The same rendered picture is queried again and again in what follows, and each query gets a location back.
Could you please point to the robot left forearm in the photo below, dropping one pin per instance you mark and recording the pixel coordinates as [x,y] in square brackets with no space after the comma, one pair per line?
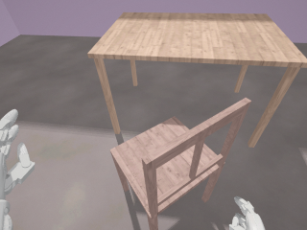
[5,219]

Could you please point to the robot left hand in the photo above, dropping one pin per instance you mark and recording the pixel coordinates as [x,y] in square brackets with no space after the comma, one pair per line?
[22,169]

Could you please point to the robot right hand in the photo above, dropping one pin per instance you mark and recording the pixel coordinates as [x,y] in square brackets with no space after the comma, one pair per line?
[252,221]

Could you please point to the table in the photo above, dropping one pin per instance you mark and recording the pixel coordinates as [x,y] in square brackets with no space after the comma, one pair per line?
[199,37]

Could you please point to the chair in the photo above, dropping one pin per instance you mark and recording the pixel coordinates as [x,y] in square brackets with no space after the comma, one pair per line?
[167,161]

